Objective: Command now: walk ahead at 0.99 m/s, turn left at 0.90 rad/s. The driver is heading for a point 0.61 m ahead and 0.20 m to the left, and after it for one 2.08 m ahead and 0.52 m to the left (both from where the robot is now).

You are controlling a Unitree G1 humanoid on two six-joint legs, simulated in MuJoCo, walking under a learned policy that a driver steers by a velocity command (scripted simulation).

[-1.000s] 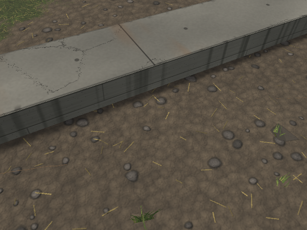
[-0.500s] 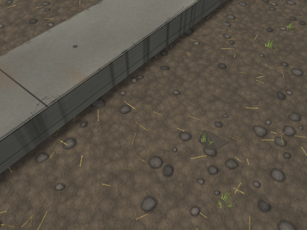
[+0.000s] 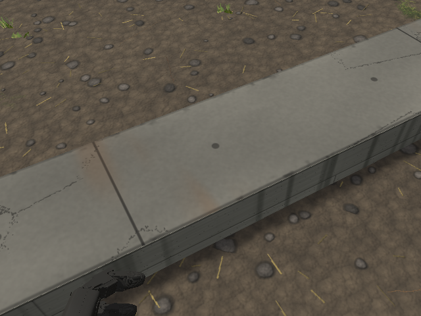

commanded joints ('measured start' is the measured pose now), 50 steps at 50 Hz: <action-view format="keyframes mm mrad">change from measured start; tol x64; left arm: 1 -43 137 24 -78 -26 20 -9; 50 461 305 131 80 -72 78 -29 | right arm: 1 -135 -173 -45 -126 9 -59 2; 50 -318 -122 -16 -227 12 -94 -6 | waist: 1 67 -58 123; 50 355 -120 -249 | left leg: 1 -327 220 -347 -359 70 133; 9 -55 180 -309 270 591 -57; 12 -640 159 -96 950 -136 -68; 29 80 161 166 360 135 44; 32 471 336 -276 138 968 140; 41 -191 472 -174 -421 -62 -17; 48 189 502 131 118 2245 -75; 50 -86 231 89 1020 729 -78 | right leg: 1 158 -11 -121 -369 176 36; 12 957 -372 735 -1002 -612 -183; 29 536 -194 -380 -419 1602 -76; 31 -27 105 -399 359 45 -55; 39 -825 62 -132 1415 -310 -124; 50 349 228 130 -455 -376 -355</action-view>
